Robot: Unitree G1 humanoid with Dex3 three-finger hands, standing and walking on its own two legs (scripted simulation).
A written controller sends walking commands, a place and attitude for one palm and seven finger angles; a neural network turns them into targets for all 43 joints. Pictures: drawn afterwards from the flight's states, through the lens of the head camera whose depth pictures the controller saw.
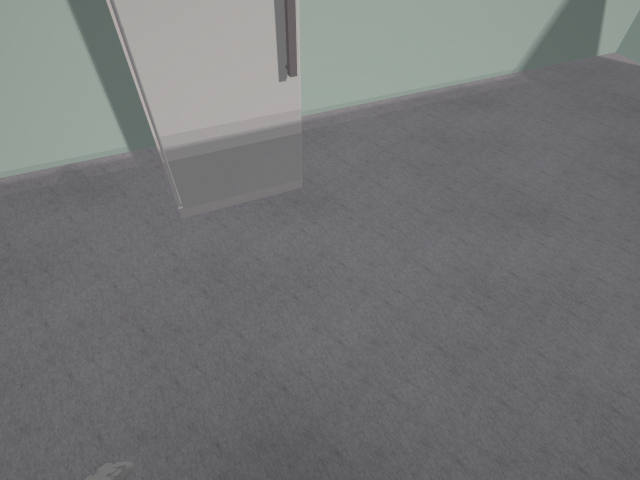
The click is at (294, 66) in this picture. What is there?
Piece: fridge door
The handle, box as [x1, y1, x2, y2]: [284, 0, 296, 76]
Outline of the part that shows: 284,0 287,64 285,65 285,67 287,69 287,73 289,76 296,75 295,4 294,0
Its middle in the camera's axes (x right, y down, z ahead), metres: -0.11 -0.76 +1.20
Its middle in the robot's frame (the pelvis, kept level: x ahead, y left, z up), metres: +1.41 +0.19 +0.10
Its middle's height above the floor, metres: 0.87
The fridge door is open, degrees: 0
